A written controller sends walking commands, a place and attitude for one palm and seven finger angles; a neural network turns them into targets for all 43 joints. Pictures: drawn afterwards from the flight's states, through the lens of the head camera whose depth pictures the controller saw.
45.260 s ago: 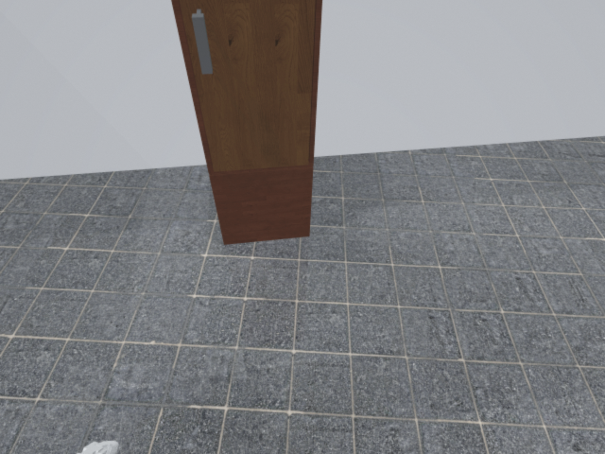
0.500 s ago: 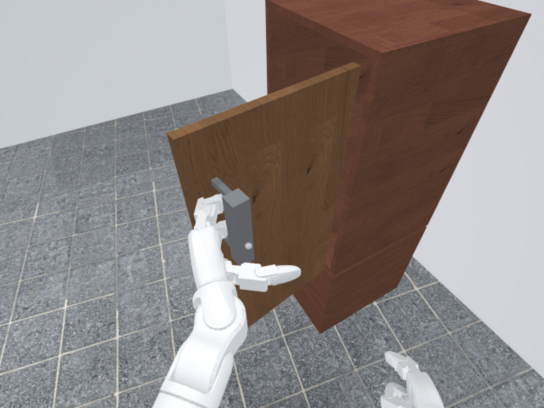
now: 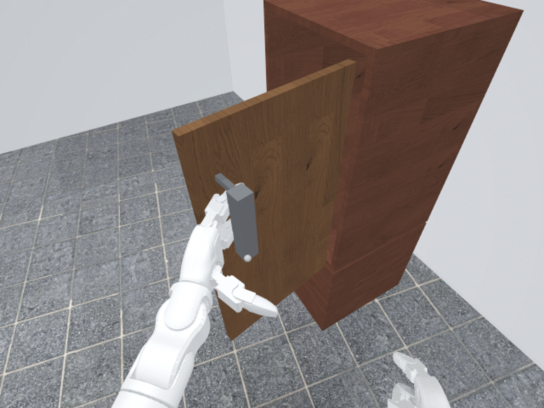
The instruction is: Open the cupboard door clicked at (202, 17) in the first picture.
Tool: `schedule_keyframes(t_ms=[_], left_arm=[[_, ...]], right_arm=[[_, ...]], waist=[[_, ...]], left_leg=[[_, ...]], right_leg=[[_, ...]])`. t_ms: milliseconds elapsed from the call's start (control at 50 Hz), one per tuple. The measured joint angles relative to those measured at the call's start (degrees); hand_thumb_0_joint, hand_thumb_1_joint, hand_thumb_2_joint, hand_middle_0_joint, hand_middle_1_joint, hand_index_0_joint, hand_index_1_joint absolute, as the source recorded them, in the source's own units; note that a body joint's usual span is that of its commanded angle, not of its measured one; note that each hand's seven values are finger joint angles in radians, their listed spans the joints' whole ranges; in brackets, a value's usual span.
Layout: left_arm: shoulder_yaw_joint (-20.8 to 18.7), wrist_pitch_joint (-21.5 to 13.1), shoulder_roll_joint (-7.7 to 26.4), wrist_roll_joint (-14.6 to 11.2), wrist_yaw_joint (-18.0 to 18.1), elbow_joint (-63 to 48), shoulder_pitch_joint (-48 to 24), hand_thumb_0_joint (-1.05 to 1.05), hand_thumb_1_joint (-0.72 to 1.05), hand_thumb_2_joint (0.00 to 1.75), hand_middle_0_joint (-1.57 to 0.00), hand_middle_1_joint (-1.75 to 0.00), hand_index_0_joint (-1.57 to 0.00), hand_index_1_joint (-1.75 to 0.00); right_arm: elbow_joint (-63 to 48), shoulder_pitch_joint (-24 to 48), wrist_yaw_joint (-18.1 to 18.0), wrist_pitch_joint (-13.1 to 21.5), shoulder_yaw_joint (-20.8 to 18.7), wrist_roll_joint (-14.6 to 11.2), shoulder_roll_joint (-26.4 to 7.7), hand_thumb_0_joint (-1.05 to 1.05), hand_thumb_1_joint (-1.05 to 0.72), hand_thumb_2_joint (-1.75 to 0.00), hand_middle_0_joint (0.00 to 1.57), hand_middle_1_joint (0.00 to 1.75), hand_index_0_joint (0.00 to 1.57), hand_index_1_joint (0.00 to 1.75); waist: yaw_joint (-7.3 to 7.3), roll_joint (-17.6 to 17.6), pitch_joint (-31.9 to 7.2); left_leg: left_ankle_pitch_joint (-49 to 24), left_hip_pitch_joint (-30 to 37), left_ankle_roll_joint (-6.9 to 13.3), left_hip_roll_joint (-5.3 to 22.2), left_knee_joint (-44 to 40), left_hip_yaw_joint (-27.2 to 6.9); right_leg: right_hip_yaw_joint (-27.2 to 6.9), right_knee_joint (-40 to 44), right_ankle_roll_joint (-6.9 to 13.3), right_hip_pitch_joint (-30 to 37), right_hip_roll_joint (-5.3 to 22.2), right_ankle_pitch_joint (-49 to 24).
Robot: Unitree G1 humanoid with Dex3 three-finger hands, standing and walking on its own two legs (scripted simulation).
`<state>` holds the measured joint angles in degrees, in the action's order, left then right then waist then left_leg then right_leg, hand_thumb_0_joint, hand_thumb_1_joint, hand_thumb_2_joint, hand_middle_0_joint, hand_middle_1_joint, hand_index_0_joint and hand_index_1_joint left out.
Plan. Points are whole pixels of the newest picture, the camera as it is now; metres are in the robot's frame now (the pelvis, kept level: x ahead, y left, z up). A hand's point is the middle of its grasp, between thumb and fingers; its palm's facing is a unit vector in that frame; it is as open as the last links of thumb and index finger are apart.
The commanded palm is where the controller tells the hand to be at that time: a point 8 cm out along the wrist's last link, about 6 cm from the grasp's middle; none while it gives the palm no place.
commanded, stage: slide the hand sideways off the handle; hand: left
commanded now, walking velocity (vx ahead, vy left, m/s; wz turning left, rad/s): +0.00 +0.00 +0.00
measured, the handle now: (235, 216) +0.37 +0.09 +0.11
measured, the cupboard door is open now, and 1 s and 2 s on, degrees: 100 100 100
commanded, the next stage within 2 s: draw the hand back to the body in 1.00 s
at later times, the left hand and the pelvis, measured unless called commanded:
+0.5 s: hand (223, 281) +0.25 +0.08 +0.11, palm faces -0.05 -1.00 +0.00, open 16.3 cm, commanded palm +0.22 +0.14 +0.11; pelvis +0.02 -0.01 +0.00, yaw -1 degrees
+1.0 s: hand (189, 311) +0.21 +0.12 +0.10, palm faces -0.03 -1.00 -0.04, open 16.3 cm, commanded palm +0.19 +0.18 +0.11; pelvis +0.03 -0.01 -0.01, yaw +0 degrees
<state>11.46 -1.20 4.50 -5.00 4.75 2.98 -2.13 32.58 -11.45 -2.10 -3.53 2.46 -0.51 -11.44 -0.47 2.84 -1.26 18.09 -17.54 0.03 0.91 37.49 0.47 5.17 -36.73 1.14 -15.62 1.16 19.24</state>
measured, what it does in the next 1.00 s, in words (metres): stands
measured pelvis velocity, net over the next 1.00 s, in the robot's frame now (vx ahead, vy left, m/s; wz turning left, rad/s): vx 0.03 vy -0.01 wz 0.00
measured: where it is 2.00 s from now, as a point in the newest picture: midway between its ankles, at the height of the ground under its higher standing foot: outside the picture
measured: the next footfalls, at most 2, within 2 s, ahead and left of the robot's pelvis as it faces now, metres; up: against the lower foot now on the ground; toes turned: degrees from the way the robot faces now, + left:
none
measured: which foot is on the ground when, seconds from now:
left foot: down 0.00-1.00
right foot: down 0.00-1.00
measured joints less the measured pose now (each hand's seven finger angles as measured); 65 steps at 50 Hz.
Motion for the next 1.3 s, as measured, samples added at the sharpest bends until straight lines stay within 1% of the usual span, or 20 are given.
schedule_keyframes(t_ms=[40, 80, 140, 220, 300, 460, 580, 680, 780, 960, 1040, 1120, 1160, 1220, 1300], left_arm=[[-0.95, 0.06, -0.03, -2.07, -1.47, -0.30, 0.59, -0.01, -0.50, 0.30, -0.19, -0.35, -0.12, -0.36], [-1.50, 0.20, -0.89, -2.70, -1.35, -1.21, 1.72, -0.01, -0.50, 0.30, -0.17, -0.34, -0.12, -0.34], [-1.48, 0.24, -2.09, -1.59, -0.10, -3.10, 3.55, -0.01, -0.50, 0.30, -0.14, -0.32, -0.13, -0.32], [-1.16, 0.30, -2.06, -0.05, 0.42, -5.61, 5.82, -0.01, -0.50, 0.30, -0.13, -0.31, -0.13, -0.31], [-1.59, 0.30, -1.21, 0.00, -0.55, -8.78, 9.15, -0.01, -0.50, 0.30, -0.14, -0.30, -0.13, -0.29], [-3.65, 0.20, 0.85, -1.12, -2.51, -15.12, 16.77, -0.01, -0.50, 0.30, -0.15, -0.30, -0.15, -0.30], [-5.41, -1.12, 2.05, -2.08, -4.93, -18.99, 21.53, -0.01, -0.50, 0.30, -0.15, -0.30, -0.15, -0.30], [-7.24, -1.98, 3.19, -3.32, -7.35, -20.87, 25.10, -0.01, -0.50, 0.30, -0.15, -0.30, -0.15, -0.30], [-8.84, -3.29, 4.03, -4.52, -9.04, -22.63, 28.23, -0.01, -0.50, 0.30, -0.15, -0.30, -0.15, -0.30], [-10.55, -5.19, 5.02, -5.80, -11.34, -24.87, 32.46, -0.01, -0.50, 0.30, -0.15, -0.30, -0.16, -0.30], [-10.88, -5.68, 5.26, -6.21, -11.56, -25.47, 33.69, -0.01, -0.50, 0.30, -0.15, -0.30, -0.16, -0.30], [-10.29, -6.14, 5.06, -6.14, -11.39, -25.64, 33.13, -0.01, -0.50, 0.30, -0.15, -0.30, -0.16, -0.30], [-10.37, -6.05, 5.20, -6.07, -11.47, -25.70, 32.84, -0.01, -0.50, 0.30, -0.15, -0.30, -0.16, -0.30], [-11.52, -5.53, 6.09, -6.19, -11.57, -25.79, 32.45, -0.01, -0.50, 0.30, -0.15, -0.30, -0.16, -0.30], [-13.92, -4.70, 7.04, -7.43, -12.07, -26.23, 32.43, -0.01, -0.50, 0.30, -0.16, -0.30, -0.16, -0.30]], right_arm=[[-0.29, -0.40, -0.18, 1.22, 0.08, -0.44, -0.43, 0.02, -0.91, -0.90, 0.20, 0.30, 0.20, 0.30], [-0.52, -0.74, -0.03, 2.20, 0.10, -0.61, -0.61, 0.02, -0.91, -0.90, 0.20, 0.30, 0.20, 0.30], [-0.94, -1.11, 0.49, 3.27, 0.07, -0.50, -0.51, 0.02, -0.91, -0.90, 0.20, 0.30, 0.20, 0.30], [-1.50, -1.15, 1.05, 3.86, 0.20, -0.28, -0.21, 0.02, -0.91, -0.90, 0.20, 0.30, 0.20, 0.30], [-2.09, -1.12, 1.28, 4.18, 0.39, -0.23, 0.07, 0.02, -0.91, -0.90, 0.20, 0.30, 0.20, 0.30], [-2.94, -0.85, 1.01, 5.42, 0.41, -0.28, 0.00, 0.02, -0.91, -0.90, 0.20, 0.30, 0.20, 0.30], [-3.51, -1.02, 0.71, 7.21, 0.18, -0.44, -0.53, 0.02, -0.91, -0.90, 0.20, 0.30, 0.20, 0.30], [-3.81, -1.38, 0.23, 8.47, 0.02, -0.63, -0.86, 0.02, -0.91, -0.90, 0.20, 0.30, 0.20, 0.30], [-4.04, -2.19, -0.11, 10.08, -0.19, -0.88, -1.13, 0.02, -0.91, -0.90, 0.20, 0.30, 0.20, 0.30], [-3.82, -3.62, -0.45, 12.71, -0.32, -1.29, -1.38, 0.02, -0.91, -0.90, 0.20, 0.30, 0.20, 0.30], [-3.76, -4.00, -0.61, 13.71, -0.40, -1.45, -1.47, 0.02, -0.91, -0.90, 0.20, 0.30, 0.20, 0.30], [-3.49, -4.07, -0.74, 14.79, -0.38, -1.46, -1.62, 0.02, -0.91, -0.90, 0.20, 0.30, 0.20, 0.30], [-3.30, -4.06, -0.81, 15.04, -0.33, -1.46, -1.53, 0.02, -0.91, -0.90, 0.20, 0.30, 0.20, 0.30], [-3.02, -4.03, -0.95, 15.13, -0.24, -1.62, -1.30, 0.02, -0.91, -0.90, 0.20, 0.30, 0.20, 0.30], [-2.62, -4.03, -1.12, 15.48, -0.07, -1.91, -1.18, 0.02, -0.91, -0.90, 0.20, 0.30, 0.20, 0.30]], waist=[[0.15, 0.30, -0.07], [0.20, 0.29, -0.21], [0.20, -0.10, -0.33], [0.18, -0.53, -0.16], [0.18, -0.58, -0.28], [-0.18, -0.46, -0.42], [-0.52, -0.32, -0.94], [-0.58, -0.15, -1.55], [-0.59, 0.06, -2.08], [-0.43, 0.35, -2.98], [-0.29, 0.50, -3.12], [-0.27, 0.58, -3.04], [-0.27, 0.50, -3.16], [-0.22, 0.41, -3.31], [-0.14, 0.54, -3.56]], left_leg=[[-0.16, 0.16, 0.03, 0.03, -0.32, 0.22], [-0.35, 0.35, 0.07, 0.03, -0.76, 0.52], [-0.51, 0.49, 0.07, 0.05, -1.17, 0.86], [-0.42, 0.82, -0.04, 0.25, -1.43, 1.21], [-0.19, 1.26, -0.19, 0.52, -1.72, 1.50], [0.62, 1.22, -0.48, 0.81, -1.34, 1.13], [1.54, 0.17, -0.63, 0.81, -0.12, 0.53], [2.29, -0.83, -0.70, 0.82, 0.96, 0.23], [3.03, -1.95, -0.75, 0.77, 2.20, -0.05], [4.02, -3.79, -0.73, 0.72, 4.15, -0.36], [4.34, -4.50, -0.68, 0.66, 4.94, -0.52], [4.57, -5.25, -0.61, 0.56, 5.73, -0.68], [4.62, -5.44, -0.59, 0.58, 5.87, -0.61], [4.63, -5.22, -0.60, 0.65, 5.73, -0.49], [4.55, -4.60, -0.60, 0.74, 5.23, -0.47]], right_leg=[[-0.22, 0.31, -0.08, 0.06, -0.03, -0.26], [-0.52, 0.55, -0.14, 0.04, -0.04, -0.47], [-0.85, 0.62, -0.16, -0.11, -0.06, -0.54], [-1.22, 0.66, -0.03, -0.06, -0.26, -0.48], [-1.52, 0.89, 0.08, 0.20, -0.54, -0.35], [-1.17, 0.83, 0.28, 0.42, -0.84, 0.41], [-0.61, -0.14, 0.39, -0.29, -0.82, 1.41], [-0.34, -1.11, 0.41, -1.14, -0.79, 2.22], [-0.10, -2.26, 0.43, -2.10, -0.71, 3.00], [0.16, -4.00, 0.39, -3.72, -0.60, 4.00], [0.30, -4.67, 0.34, -4.30, -0.52, 4.31], [0.44, -5.37, 0.28, -4.93, -0.40, 4.56], [0.37, -5.54, 0.26, -5.17, -0.41, 4.60], [0.24, -5.40, 0.28, -5.02, -0.49, 4.55], [0.21, -4.68, 0.24, -4.32, -0.61, 4.32]])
